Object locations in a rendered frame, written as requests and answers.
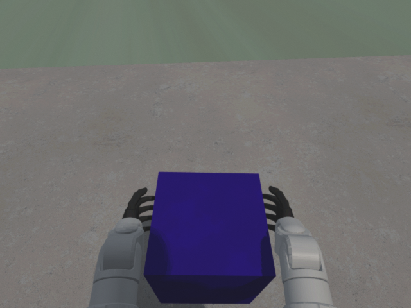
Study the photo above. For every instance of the robot right hand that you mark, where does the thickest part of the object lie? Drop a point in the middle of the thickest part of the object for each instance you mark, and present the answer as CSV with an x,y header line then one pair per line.
x,y
282,208

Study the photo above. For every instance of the carton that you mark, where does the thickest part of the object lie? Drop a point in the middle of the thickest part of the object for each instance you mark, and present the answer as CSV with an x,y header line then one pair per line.
x,y
209,241

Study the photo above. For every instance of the left robot forearm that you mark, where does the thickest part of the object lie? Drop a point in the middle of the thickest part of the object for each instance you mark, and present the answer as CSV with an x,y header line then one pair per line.
x,y
118,267

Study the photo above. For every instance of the robot left hand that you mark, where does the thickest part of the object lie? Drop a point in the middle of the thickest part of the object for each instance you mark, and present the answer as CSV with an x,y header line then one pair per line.
x,y
133,210

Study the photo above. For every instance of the right robot forearm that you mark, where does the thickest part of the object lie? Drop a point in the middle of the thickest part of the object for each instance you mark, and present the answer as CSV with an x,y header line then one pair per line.
x,y
303,270

